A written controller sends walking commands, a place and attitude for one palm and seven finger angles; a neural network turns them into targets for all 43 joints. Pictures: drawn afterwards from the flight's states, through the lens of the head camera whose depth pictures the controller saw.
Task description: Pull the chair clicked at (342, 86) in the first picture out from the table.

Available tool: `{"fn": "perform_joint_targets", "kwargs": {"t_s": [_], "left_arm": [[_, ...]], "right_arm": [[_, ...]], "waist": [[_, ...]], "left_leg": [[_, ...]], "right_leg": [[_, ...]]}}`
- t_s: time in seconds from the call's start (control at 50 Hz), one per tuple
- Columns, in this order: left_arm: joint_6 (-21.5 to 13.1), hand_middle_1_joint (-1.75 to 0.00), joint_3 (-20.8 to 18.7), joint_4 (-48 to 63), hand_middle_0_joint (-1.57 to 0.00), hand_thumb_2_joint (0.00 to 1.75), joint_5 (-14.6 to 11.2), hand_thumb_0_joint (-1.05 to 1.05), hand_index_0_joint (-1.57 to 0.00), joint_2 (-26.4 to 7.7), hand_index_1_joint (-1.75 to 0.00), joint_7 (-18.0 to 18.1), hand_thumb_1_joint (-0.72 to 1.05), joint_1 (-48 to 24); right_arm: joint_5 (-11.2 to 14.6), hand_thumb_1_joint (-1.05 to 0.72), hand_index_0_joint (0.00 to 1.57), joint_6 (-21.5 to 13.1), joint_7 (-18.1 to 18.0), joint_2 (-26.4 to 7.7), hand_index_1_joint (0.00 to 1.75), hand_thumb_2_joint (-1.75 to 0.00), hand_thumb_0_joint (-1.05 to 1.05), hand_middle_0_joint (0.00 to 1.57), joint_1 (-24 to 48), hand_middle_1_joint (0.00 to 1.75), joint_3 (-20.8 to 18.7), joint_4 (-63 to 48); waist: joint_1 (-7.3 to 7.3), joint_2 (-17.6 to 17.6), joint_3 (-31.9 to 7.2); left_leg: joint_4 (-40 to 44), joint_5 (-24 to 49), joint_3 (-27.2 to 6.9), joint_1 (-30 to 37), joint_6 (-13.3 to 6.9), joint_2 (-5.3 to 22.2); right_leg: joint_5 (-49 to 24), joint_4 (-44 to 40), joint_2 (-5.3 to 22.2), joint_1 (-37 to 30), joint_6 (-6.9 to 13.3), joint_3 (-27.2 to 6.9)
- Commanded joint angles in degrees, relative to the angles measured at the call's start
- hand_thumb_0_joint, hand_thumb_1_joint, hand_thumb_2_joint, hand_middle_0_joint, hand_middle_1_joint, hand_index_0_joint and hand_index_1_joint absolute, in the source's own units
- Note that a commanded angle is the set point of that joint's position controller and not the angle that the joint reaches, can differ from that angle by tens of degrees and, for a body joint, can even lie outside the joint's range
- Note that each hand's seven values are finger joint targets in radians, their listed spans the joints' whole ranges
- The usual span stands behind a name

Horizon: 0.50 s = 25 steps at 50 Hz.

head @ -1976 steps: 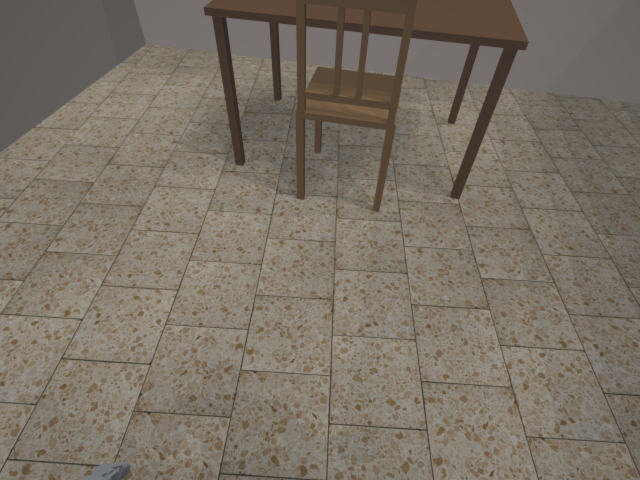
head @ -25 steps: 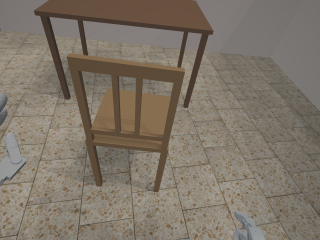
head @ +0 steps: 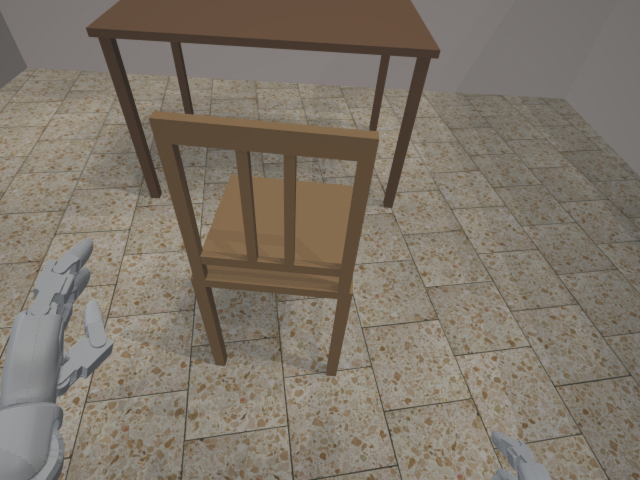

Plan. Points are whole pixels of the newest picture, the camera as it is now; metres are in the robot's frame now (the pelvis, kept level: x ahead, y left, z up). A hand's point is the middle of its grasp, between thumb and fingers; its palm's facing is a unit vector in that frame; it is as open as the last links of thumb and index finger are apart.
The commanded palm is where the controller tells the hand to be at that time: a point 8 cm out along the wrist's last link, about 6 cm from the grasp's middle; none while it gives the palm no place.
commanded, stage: let the arm hang, fingers relaxed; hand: left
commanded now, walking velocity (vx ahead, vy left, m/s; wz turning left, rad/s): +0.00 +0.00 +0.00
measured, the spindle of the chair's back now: (248, 210) +0.62 +0.16 -0.06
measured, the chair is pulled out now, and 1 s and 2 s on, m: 0.66 0.66 0.66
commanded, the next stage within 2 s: look to check the result in 1.04 s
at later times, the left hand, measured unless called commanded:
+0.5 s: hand out of the picture +0.01 +0.20 -0.14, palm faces +0.04 -0.96 -0.27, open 7.2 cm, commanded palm none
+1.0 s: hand out of the picture +0.03 +0.14 -0.15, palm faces +0.03 -0.98 -0.18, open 7.3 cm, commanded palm none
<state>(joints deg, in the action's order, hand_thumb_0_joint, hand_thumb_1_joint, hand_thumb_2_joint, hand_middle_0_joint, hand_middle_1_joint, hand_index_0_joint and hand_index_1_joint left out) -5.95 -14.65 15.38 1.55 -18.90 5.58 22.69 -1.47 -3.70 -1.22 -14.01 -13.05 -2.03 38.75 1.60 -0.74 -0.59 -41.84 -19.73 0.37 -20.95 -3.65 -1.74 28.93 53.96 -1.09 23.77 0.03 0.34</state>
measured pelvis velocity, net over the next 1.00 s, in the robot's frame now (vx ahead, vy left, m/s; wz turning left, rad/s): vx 0.04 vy -0.02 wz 0.01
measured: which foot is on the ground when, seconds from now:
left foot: down 0.00-1.00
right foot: up 0.00-0.14, down 0.16-1.00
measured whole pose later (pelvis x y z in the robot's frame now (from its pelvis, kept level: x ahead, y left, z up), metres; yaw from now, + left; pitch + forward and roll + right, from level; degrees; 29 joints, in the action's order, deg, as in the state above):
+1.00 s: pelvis +0.04 -0.02 +0.03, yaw +1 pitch -1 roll +0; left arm -0.8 1.3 -64.1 0.2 -7.8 2.0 18.0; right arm -0.9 -0.3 -1.7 -8.2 -18.0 -0.4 62.6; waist 0.6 0.3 -0.7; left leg -23.1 -12.9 -1.2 -9.1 -1.6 -2.1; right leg 11.5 23.3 -1.8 10.7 0.6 -3.0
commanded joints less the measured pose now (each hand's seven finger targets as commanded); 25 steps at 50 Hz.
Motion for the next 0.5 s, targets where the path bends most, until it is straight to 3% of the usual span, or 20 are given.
{"fn": "perform_joint_targets", "kwargs": {"t_s": [0.0,0.04,0.06,0.08,0.1,0.12,0.14,0.16,0.18,0.2,0.22,0.24,0.26,0.28,0.3,0.32,0.34,0.38,0.42,0.48], "left_arm": [[6.52,-0.3,8.94,-25.19,-0.2,0.9,0.6,0.0,-0.2,2.96,-0.3,-4.78,0.9,-3.97],[6.79,-0.3,10.38,-31.85,-0.2,0.9,0.53,0.0,-0.2,3.23,-0.3,-5.45,0.9,-5.97],[7.12,-0.3,11.02,-35.82,-0.2,0.9,0.5,0.0,-0.2,2.92,-0.3,-5.54,0.9,-6.53],[7.11,-0.3,11.24,-39.37,-0.2,0.9,0.12,0.0,-0.2,2.16,-0.3,-5.43,0.9,-5.9],[7.07,-0.3,11.1,-42.63,-0.2,0.9,0.02,0.0,-0.2,0.29,-0.3,-5.05,0.9,-4.88],[6.81,-0.3,11.04,-45.26,-0.2,0.9,0.06,0.0,-0.2,-2.04,-0.3,-4.64,0.9,-4.44],[6.61,-0.3,11.26,-47.28,-0.2,0.9,0.14,0.0,-0.2,-4.09,-0.3,-4.55,0.9,-5.0],[6.93,-0.3,11.6,-48.13,-0.2,0.9,-0.02,0.0,-0.2,-5.78,-0.3,-4.65,0.9,-7.48],[7.05,-0.3,11.74,-50.16,-0.2,0.9,-0.29,0.0,-0.2,-5.97,-0.3,-4.79,0.9,-9.76],[6.87,-0.3,11.83,-52.11,-0.2,0.9,-0.46,0.0,-0.2,-4.64,-0.3,-4.63,0.9,-11.4],[6.62,-0.3,12.09,-53.92,-0.2,0.9,-0.58,0.0,-0.2,-3.47,-0.3,-4.58,0.9,-12.5],[6.32,-0.3,12.36,-55.75,-0.2,0.9,-0.75,0.0,-0.2,-2.19,-0.3,-4.59,0.9,-12.33],[6.28,-0.3,11.74,-56.87,-0.2,0.9,-0.43,0.0,-0.2,-0.16,-0.3,-4.45,0.9,-11.09],[6.26,-0.3,11.74,-57.74,-0.2,0.9,-0.65,0.0,-0.2,1.09,-0.3,-4.39,0.9,-9.51],[6.24,-0.3,12.18,-59.43,-0.2,0.9,-0.91,0.0,-0.2,0.98,-0.3,-4.34,0.9,-7.94],[6.03,-0.3,12.28,-61.36,-0.2,0.9,-0.8,0.0,-0.2,1.12,-0.3,-4.3,0.9,-6.38],[5.74,-0.3,12.32,-63.16,-0.2,0.9,-0.77,0.0,-0.2,1.12,-0.3,-4.31,0.9,-4.95],[5.29,-0.3,12.81,-66.02,-0.2,0.9,-1.16,0.0,-0.2,1.8,-0.3,-4.24,0.9,-4.03],[4.96,-0.3,13.23,-68.13,-0.2,0.9,-1.39,0.0,-0.2,1.76,-0.3,-4.07,0.9,-3.68],[5.11,-0.3,13.53,-70.31,-0.2,0.9,-1.39,0.0,-0.2,1.8,-0.3,-3.86,0.9,-3.81]], "right_arm": [[-1.52,-0.9,0.2,0.7,0.28,-7.48,0.3,-0.9,0.0,0.2,-2.93,0.3,-2.38,-3.67],[-1.34,-0.9,0.2,1.39,0.22,-7.88,0.3,-0.9,0.0,0.2,-0.8,0.3,-2.18,-2.7],[-1.22,-0.9,0.2,1.67,0.4,-7.99,0.3,-0.9,0.0,0.2,-0.6,0.3,-1.84,-1.87],[-1.02,-0.9,0.2,1.96,0.36,-7.87,0.3,-0.9,0.0,0.2,0.15,0.3,-1.69,-0.84],[-0.76,-0.9,0.2,2.27,0.51,-7.05,0.3,-0.9,0.0,0.2,0.18,0.3,-1.47,-0.01],[-0.43,-0.9,0.2,2.63,0.61,-5.25,0.3,-0.9,0.0,0.2,-0.66,0.3,-1.11,0.38],[-0.13,-0.9,0.2,3.34,0.43,-4.03,0.3,-0.9,0.0,0.2,-1.29,0.3,-1.02,0.69],[0.0,-0.9,0.2,4.12,0.48,-4.41,0.3,-0.9,0.0,0.2,-2.85,0.3,-1.29,1.66],[0.01,-0.9,0.2,4.68,0.77,-3.56,0.3,-0.9,0.0,0.2,-4.42,0.3,-1.32,3.39],[0.0,-0.9,0.2,4.97,0.65,-3.0,0.3,-0.9,0.0,0.2,-5.56,0.3,-1.21,5.16],[0.06,-0.9,0.2,4.79,0.62,-2.88,0.3,-0.9,0.0,0.2,-7.29,0.3,-1.13,6.74],[0.03,-0.9,0.2,4.24,0.61,-2.22,0.3,-0.9,0.0,0.2,-9.3,0.3,-0.76,8.24],[-0.3,-0.9,0.2,3.83,0.53,-1.41,0.3,-0.9,0.0,0.2,-10.17,0.3,-0.81,8.78],[-0.69,-0.9,0.2,3.3,0.54,-1.73,0.3,-0.9,0.0,0.2,-10.33,0.3,-0.77,9.39],[-0.75,-0.9,0.2,3.03,0.41,-2.84,0.3,-0.9,0.0,0.2,-9.1,0.3,-0.77,9.87],[-0.44,-0.9,0.2,2.88,0.22,-3.54,0.3,-0.9,0.0,0.2,-7.47,0.3,-0.93,10.17],[-0.15,-0.9,0.2,2.72,0.11,-3.23,0.3,-0.9,0.0,0.2,-6.48,0.3,-0.95,10.48],[0.16,-0.9,0.2,2.5,-0.1,-2.15,0.3,-0.9,0.0,0.2,-7.24,0.3,-0.7,11.94],[0.44,-0.9,0.2,2.42,-0.21,-1.29,0.3,-0.9,0.0,0.2,-9.33,0.3,-0.35,13.72],[0.44,-0.9,0.2,2.81,-0.27,-0.57,0.3,-0.9,0.0,0.2,-10.31,0.3,-0.22,15.89]], "waist": [[2.37,0.52,-4.92],[0.44,-1.8,-4.7],[-0.22,-0.23,-4.36],[-1.52,2.09,-3.31],[-2.35,2.24,-2.6],[-2.47,-0.9,-0.89],[-1.69,-2.56,1.54],[-0.09,1.27,2.43],[1.76,2.44,2.27],[2.28,-2.53,3.23],[2.92,-4.65,3.54],[3.25,-3.18,3.04],[2.84,0.53,2.58],[1.7,7.48,1.46],[0.32,11.31,0.67],[-1.07,12.08,0.44],[-1.99,9.73,0.17],[-2.04,3.04,-0.1],[-1.31,1.88,-1.08],[-0.87,2.61,2.25]], "left_leg": [[12.07,34.34,-22.9,9.46,-9.81,15.72],[12.43,26.53,-16.6,4.9,-6.23,12.14],[13.5,20.45,-14.68,1.22,-4.7,10.35],[13.07,14.23,-14.02,-3.77,-3.57,9.08],[11.74,6.12,-12.13,-8.04,-2.0,6.52],[8.14,-3.7,-9.2,-12.23,-0.19,2.53],[3.71,-11.36,-4.49,-11.82,1.7,-0.79],[1.45,-9.96,-2.77,-6.15,2.01,-0.75],[0.92,-8.74,-2.96,0.04,1.89,-0.09],[1.17,-5.59,-3.93,3.48,1.72,0.13],[3.29,-3.08,-4.47,6.67,1.36,0.77],[7.87,-1.66,-5.76,8.33,0.9,1.39],[13.57,-3.22,-8.68,7.24,0.27,2.52],[19.86,-6.97,-12.98,3.88,-0.69,4.73],[25.6,-11.69,-17.4,0.26,-1.71,7.71],[27.74,-13.01,-18.76,-2.81,-2.2,8.51],[27.02,-10.35,-17.38,-3.57,-1.96,7.79],[24.99,-3.23,-13.9,-1.56,-0.98,6.35],[23.43,0.53,-11.2,2.02,-0.24,5.02],[24.19,-0.09,-10.67,3.28,-0.07,5.34]], "right_leg": [[4.08,5.5,0.43,11.37,-2.14,-4.45],[-1.83,-7.17,-0.06,1.87,-2.03,-0.7],[-6.84,-11.78,-1.53,-3.56,-1.79,1.24],[-11.55,-17.89,-1.68,-10.03,-1.3,0.74],[-13.7,-22.32,-0.63,-14.96,-0.32,-1.92],[-10.59,-26.76,3.99,-16.62,1.86,-9.22],[-0.61,-33.06,10.55,-10.29,5.64,-18.77],[6.79,-37.8,13.6,-2.84,8.62,-21.27],[14.22,-39.82,13.69,4.56,8.8,-20.32],[14.3,-39.63,12.16,8.48,8.08,-20.85],[11.93,-38.52,10.93,10.44,7.35,-18.44],[7.65,-35.85,8.95,9.85,6.3,-15.25],[4.29,-32.11,6.03,7.6,5.15,-11.28],[0.34,-27.97,3.55,3.08,3.84,-8.23],[-4.54,-25.15,1.17,-2.44,2.53,-5.1],[-8.47,-24.73,0.64,-7.15,1.95,-3.6],[-11.79,-25.73,1.14,-10.08,2.08,-3.91],[-16.16,-28.82,2.5,-12.46,2.88,-5.77],[-16.34,-31.16,4.16,-12.08,3.28,-7.26],[-13.93,-32.62,4.16,-9.06,3.17,-7.08]]}}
